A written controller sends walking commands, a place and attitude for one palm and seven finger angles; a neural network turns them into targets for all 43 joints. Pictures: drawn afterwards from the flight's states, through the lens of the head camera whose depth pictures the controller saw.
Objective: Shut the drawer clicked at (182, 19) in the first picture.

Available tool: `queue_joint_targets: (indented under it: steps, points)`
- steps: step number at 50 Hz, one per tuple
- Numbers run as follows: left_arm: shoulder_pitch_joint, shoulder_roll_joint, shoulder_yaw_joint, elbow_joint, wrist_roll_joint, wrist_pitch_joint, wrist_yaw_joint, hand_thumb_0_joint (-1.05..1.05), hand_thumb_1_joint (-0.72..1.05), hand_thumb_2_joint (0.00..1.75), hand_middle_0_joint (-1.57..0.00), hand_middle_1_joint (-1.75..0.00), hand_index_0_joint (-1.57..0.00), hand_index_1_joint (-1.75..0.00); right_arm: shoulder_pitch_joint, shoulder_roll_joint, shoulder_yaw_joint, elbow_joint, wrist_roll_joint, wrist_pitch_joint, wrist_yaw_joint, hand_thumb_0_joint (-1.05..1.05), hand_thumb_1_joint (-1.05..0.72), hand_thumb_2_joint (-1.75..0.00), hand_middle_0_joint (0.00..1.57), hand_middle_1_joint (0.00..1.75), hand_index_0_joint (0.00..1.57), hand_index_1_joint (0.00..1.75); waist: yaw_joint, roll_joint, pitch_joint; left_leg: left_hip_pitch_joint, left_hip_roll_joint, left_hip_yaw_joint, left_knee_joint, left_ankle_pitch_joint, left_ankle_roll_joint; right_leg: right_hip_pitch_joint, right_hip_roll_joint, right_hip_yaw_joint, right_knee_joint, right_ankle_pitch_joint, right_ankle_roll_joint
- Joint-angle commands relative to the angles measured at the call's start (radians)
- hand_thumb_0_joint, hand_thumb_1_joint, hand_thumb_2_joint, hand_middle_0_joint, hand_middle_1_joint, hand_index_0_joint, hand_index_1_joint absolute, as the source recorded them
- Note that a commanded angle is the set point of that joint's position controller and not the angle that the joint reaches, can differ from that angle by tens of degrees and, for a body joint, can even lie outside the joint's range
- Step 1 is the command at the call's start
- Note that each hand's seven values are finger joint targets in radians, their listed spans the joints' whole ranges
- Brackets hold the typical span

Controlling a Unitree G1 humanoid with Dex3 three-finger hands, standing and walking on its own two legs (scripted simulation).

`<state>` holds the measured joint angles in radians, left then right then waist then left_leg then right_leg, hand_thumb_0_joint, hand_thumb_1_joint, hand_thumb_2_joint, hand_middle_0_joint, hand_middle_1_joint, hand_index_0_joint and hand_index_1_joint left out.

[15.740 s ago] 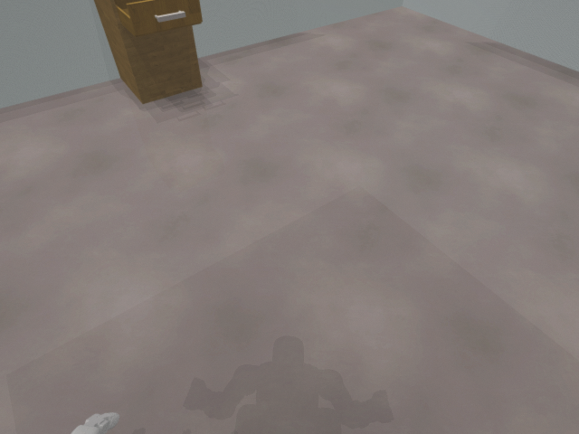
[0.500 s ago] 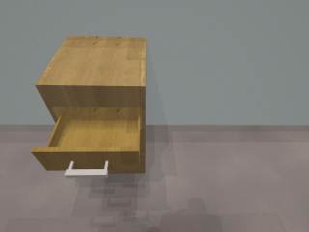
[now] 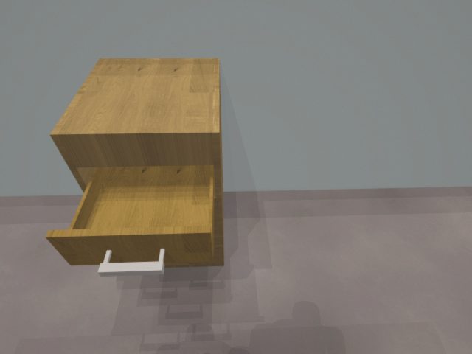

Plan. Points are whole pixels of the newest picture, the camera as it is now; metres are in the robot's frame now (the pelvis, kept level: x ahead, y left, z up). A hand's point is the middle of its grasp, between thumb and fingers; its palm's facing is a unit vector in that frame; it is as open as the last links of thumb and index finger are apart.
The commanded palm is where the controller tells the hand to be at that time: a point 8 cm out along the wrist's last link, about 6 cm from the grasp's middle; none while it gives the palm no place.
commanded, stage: raise the hand and make a fist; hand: left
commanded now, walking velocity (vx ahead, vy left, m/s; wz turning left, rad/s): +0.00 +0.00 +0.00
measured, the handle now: (133, 261) +0.37 +0.28 -0.19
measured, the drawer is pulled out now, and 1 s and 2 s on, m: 0.23 0.23 0.23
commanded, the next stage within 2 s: bring the fist close to the handle in 1.80 s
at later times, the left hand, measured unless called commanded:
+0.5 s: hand out of the picture +0.12 +0.19 -0.08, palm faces +0.28 -0.95 -0.13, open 5.0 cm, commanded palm +0.10 +0.22 -0.08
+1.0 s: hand out of the picture +0.14 +0.20 -0.09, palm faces +0.10 -0.99 -0.08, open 3.1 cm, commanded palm +0.12 +0.25 -0.08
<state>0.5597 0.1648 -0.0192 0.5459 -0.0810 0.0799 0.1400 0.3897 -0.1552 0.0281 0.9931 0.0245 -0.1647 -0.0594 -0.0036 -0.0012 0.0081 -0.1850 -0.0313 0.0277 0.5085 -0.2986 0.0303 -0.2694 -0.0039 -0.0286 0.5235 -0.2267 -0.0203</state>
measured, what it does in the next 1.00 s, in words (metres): lowers itself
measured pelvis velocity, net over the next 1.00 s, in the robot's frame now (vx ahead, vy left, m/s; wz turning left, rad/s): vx -0.04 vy -0.01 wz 0.04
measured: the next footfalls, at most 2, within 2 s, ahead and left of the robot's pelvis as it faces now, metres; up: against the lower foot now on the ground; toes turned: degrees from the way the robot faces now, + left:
none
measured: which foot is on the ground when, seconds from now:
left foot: down 0.00-1.00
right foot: down 0.00-1.00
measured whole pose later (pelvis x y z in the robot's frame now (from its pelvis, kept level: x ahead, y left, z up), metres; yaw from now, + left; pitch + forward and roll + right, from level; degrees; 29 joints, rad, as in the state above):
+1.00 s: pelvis -0.04 -0.01 -0.12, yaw +2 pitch +20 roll -2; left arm 0.53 0.22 0.20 0.01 -0.29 -0.55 -0.26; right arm 0.22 -0.26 -0.05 0.58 0.04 -0.24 -0.05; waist -0.02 0.02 -0.17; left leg -1.11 -0.02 -0.05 1.36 -0.59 0.01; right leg -1.14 -0.01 -0.11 1.28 -0.49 -0.05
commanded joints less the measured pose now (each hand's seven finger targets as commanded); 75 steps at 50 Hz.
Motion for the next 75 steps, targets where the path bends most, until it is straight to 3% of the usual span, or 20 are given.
queue_joint_targets:
  steps: [1, 4, 6, 7, 8, 11, 13, 18, 23, 28, 32, 35, 40, 44, 46, 50, 54, 62, 66, 75]
  points:
    - [-0.234, -0.115, -0.136, -0.641, -0.08, -0.147, 0.022, 0.0, 0.9, 0.9, -0.32, -0.43, -0.32, -0.43, -0.172, -0.189, -0.047, -0.314, 0.045, -0.187, -0.028, 0.0, -0.9, -0.9, 0.2, 0.3, 0.2, 0.3, -0.051, -0.038, 0.022, -0.219, 0.054, -0.105, -0.096, -0.164, -0.01, -0.118, 0.0, -0.058, -0.008, -0.174, -0.001]
    - [-0.21, -0.123, -0.141, -0.552, -0.034, -0.278, -0.011, 0.0, 0.9, 0.9, -0.38, -0.5, -0.38, -0.5, -0.171, -0.216, -0.066, -0.392, -0.005, -0.231, -0.02, 0.0, -0.9, -0.9, 0.2, 0.3, 0.2, 0.3, -0.08, -0.289, 0.049, -0.337, 0.003, -0.098, 0.098, -0.172, -0.002, -0.306, -0.001, -0.039, 0.038, -0.346, 0.008]
    - [-0.045, -0.143, -0.079, -0.425, -0.051, -0.401, -0.076, 0.0, 0.9, 0.9, -0.42, -0.54, -0.42, -0.54, -0.195, -0.207, -0.1, -0.442, -0.026, -0.239, 0.003, 0.0, -0.9, -0.9, 0.2, 0.3, 0.2, 0.3, -0.015, -0.357, 0.0, -0.46, 0.006, -0.08, 0.223, -0.181, -0.016, -0.393, -0.013, -0.041, 0.13, -0.425, 0.007]
    - [0.071, -0.143, -0.048, -0.441, -0.078, -0.472, -0.122, 0.0, 0.9, 0.9, -0.44, -0.56, -0.44, -0.56, -0.215, -0.201, -0.11, -0.485, -0.033, -0.24, 0.022, 0.0, -0.9, -0.9, 0.2, 0.3, 0.2, 0.3, 0.025, -0.346, -0.047, -0.494, 0.002, -0.069, 0.261, -0.154, -0.021, -0.383, -0.01, -0.041, 0.172, -0.404, 0.0]
    - [0.209, -0.071, 0.049, -0.428, -0.098, -0.535, -0.17, 0.0, 0.9, 0.9, -0.46, -0.58, -0.46, -0.58, -0.221, -0.195, -0.125, -0.503, -0.027, -0.228, 0.048, 0.0, -0.9, -0.9, 0.2, 0.3, 0.2, 0.3, 0.078, -0.24, -0.107, -0.51, -0.007, -0.043, 0.291, -0.097, -0.035, -0.342, -0.01, -0.031, 0.219, -0.329, -0.019]
    - [0.195, 0.043, 0.198, -0.482, -0.108, -0.728, -0.291, 0.0, 0.9, 0.9, -0.52, -0.65, -0.52, -0.65, -0.3, -0.186, -0.138, -0.575, -0.043, -0.173, 0.091, 0.0, -0.9, -0.9, 0.2, 0.3, 0.2, 0.3, 0.1, -0.044, -0.209, -0.642, -0.03, -0.005, 0.434, -0.002, -0.051, -0.347, -0.004, -0.026, 0.425, -0.073, -0.037]
    - [0.237, 0.089, 0.222, -0.493, -0.052, -0.712, -0.275, 0.0, 0.9, 0.9, -0.56, -0.69, -0.56, -0.69, -0.326, -0.171, -0.143, -0.614, -0.044, -0.112, 0.098, 0.0, -0.9, -0.9, 0.2, 0.3, 0.2, 0.3, 0.133, 0.025, -0.234, -0.703, -0.036, 0.008, 0.467, 0.028, -0.048, -0.337, -0.004, 0.008, 0.497, 0.037, -0.046]
    - [0.035, 0.089, 0.199, -0.848, -0.075, -0.721, -0.229, 0.0, 0.9, 0.9, -0.66, -0.8, -0.66, -0.8, -0.312, -0.15, -0.129, -0.688, -0.041, -0.048, 0.077, 0.0, -0.9, -0.9, 0.2, 0.3, 0.2, 0.3, 0.083, 0.095, -0.407, -0.72, -0.018, -0.025, 0.568, 0.054, -0.02, -0.404, 0.008, 0.072, 0.56, 0.072, -0.04]
    - [-0.129, 0.074, 0.141, -0.973, -0.158, -0.849, -0.336, 0.0, 0.9, 0.9, -0.76, -0.91, -0.76, -0.91, -0.259, -0.164, -0.113, -0.601, -0.04, -0.099, 0.041, 0.0, -0.9, -0.9, 0.2, 0.3, 0.2, 0.3, -0.056, 0.083, -0.415, -0.75, 0.018, -0.079, 0.708, 0.039, 0.003, -0.553, 0.014, 0.081, 0.561, 0.029, -0.011]
    - [-0.103, 0.069, 0.115, -0.696, -0.216, -0.74, -0.539, 0.0, 0.9, 0.9, -0.86, -1.01, -0.86, -1.01, -0.254, -0.203, -0.105, -0.555, -0.006, -0.155, 0.009, 0.0, -0.9, -0.9, 0.2, 0.3, 0.2, 0.3, -0.099, -0.071, -0.349, -0.904, 0.028, -0.095, 0.769, -0.111, 0.016, -0.601, 0.009, 0.085, 0.522, -0.206, 0.0]
    - [-0.015, 0.208, 0.307, -0.729, -0.256, -0.523, -0.564, 0.0, 0.9, 0.9, -0.94, -1.1, -0.94, -1.1, -0.301, -0.194, -0.112, -0.619, 0.029, -0.134, -0.005, 0.0, -0.9, -0.9, 0.2, 0.3, 0.2, 0.3, 0.026, -0.073, -0.527, -0.922, 0.007, -0.074, 0.702, -0.102, 0.011, -0.397, -0.028, 0.128, 0.488, -0.271, 0.013]
    - [0.061, 0.23, 0.422, -0.822, -0.273, -0.452, -0.449, 0.0, 0.9, 0.9, -1.0, -1.17, -1.0, -1.17, -0.332, -0.145, -0.114, -0.638, 0.029, -0.094, 0.005, 0.0, -0.9, -0.9, 0.2, 0.3, 0.2, 0.3, 0.1, -0.012, -0.573, -0.867, 0.004, -0.066, 0.658, -0.03, -0.003, -0.333, -0.029, 0.109, 0.508, -0.176, 0.011]
    - [0.054, 0.167, 0.38, -0.833, -0.231, -0.563, -0.292, 0.0, 0.9, 0.9, -1.1, -1.27, -1.1, -1.27, -0.302, -0.121, -0.117, -0.586, 0.011, -0.084, 0.008, 0.0, -0.9, -0.9, 0.2, 0.3, 0.2, 0.3, 0.06, -0.003, -0.445, -0.886, 0.018, -0.066, 0.635, -0.05, -0.008, -0.439, -0.016, 0.067, 0.518, -0.188, 0.008]
    - [-0.023, 0.111, 0.239, -0.713, -0.189, -0.666, -0.346, 0.0, 0.9, 0.9, -1.18, -1.36, -1.18, -1.36, -0.283, -0.17, -0.113, -0.569, 0.01, -0.104, 0.011, 0.0, -0.9, -0.9, 0.2, 0.3, 0.2, 0.3, -0.039, -0.026, -0.291, -0.931, 0.016, -0.083, 0.655, -0.2, 0.001, -0.635, -0.007, 0.055, 0.492, -0.429, 0.005]
    - [-0.052, 0.106, 0.198, -0.691, -0.204, -0.688, -0.4, 0.0, 0.9, 0.9, -1.22, -1.4, -1.22, -1.4, -0.264, -0.197, -0.108, -0.582, 0.017, -0.127, 0.004, 0.0, -0.9, -0.9, 0.2, 0.3, 0.2, 0.3, -0.053, -0.027, -0.285, -0.939, 0.01, -0.091, 0.654, -0.263, 0.005, -0.664, -0.011, 0.062, 0.483, -0.496, 0.001]
    - [-0.132, 0.198, 0.258, -0.759, -0.231, -0.7, -0.444, 0.0, 0.9, 0.9, -1.3, -1.49, -1.3, -1.49, -0.235, -0.223, -0.103, -0.601, 0.017, -0.157, -0.015, 0.0, -0.9, -0.9, 0.2, 0.3, 0.2, 0.3, -0.025, 0.049, -0.398, -0.883, 0.008, -0.094, 0.642, -0.256, 0.009, -0.651, -0.01, 0.052, 0.526, -0.445, -0.008]
    - [-0.087, 0.224, 0.331, -0.832, -0.233, -0.678, -0.379, 0.0, 0.9, 0.9, -1.38, -1.58, -1.38, -1.58, -0.235, -0.205, -0.1, -0.61, 0.005, -0.139, -0.007, 0.0, -0.9, -0.9, 0.2, 0.3, 0.2, 0.3, 0.031, 0.135, -0.467, -0.787, 0.009, -0.103, 0.587, -0.153, -0.008, -0.624, 0.006, -0.013, 0.586, -0.298, -0.019]
    - [-0.018, 0.14, 0.235, -0.756, -0.185, -0.545, -0.358, 0.0, 0.9, 0.9, -1.4, -1.6, -1.4, -1.6, -0.26, -0.21, -0.097, -0.649, 0.008, -0.064, 0.02, 0.0, -0.9, -0.9, 0.2, 0.3, 0.2, 0.3, -0.004, 0.056, -0.377, -0.797, 0.018, -0.122, 0.571, -0.113, -0.02, -0.647, 0.016, -0.06, 0.583, -0.239, -0.011]
    - [-0.081, 0.148, 0.219, -0.806, -0.18, -0.57, -0.367, 0.0, 0.9, 0.9, -1.4, -1.6, -1.4, -1.6, -0.245, -0.215, -0.088, -0.657, 0.001, -0.069, 0.015, 0.0, -0.9, -0.9, 0.2, 0.3, 0.2, 0.3, -0.018, 0.057, -0.376, -0.786, 0.02, -0.14, 0.581, -0.131, -0.024, -0.693, 0.019, -0.067, 0.604, -0.252, -0.015]
    - [0.01, 0.155, 0.243, -0.857, -0.182, -0.635, -0.351, 0.0, 0.9, 0.9, -1.4, -1.6, -1.4, -1.6, -0.235, -0.204, -0.096, -0.651, -0.008, -0.061, 0.027, 0.0, -0.9, -0.9, 0.2, 0.3, 0.2, 0.3, 0.019, 0.107, -0.477, -0.733, 0.023, -0.136, 0.615, 0.045, -0.054, -0.681, 0.02, -0.068, 0.655, -0.16, -0.025]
